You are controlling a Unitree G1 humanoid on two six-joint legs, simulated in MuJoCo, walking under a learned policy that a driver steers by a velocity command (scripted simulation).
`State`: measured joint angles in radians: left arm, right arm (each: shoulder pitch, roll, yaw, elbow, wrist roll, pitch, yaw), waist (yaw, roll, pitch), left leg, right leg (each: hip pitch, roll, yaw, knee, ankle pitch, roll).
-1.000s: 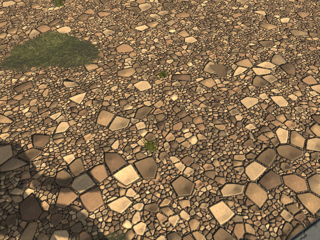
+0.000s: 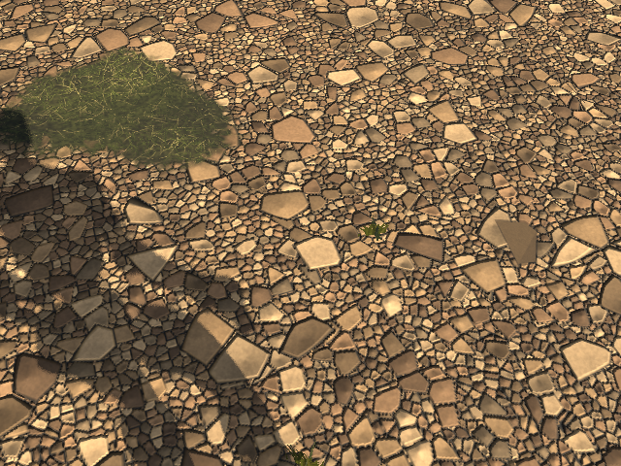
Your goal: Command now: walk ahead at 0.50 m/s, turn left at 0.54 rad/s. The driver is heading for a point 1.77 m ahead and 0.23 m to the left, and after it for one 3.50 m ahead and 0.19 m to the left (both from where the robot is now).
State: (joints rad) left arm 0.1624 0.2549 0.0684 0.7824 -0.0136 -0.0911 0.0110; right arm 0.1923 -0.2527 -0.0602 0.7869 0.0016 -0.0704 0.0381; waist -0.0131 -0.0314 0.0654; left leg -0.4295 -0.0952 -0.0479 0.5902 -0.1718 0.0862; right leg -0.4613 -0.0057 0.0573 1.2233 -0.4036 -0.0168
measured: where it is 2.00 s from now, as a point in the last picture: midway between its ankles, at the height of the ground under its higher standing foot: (208, 232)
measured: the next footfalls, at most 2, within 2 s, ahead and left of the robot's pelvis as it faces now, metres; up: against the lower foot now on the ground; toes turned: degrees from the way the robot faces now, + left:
right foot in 0.28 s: +0.30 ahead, -0.16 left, +0.00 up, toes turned +15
left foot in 0.76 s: +0.47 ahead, +0.21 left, +0.00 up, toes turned +27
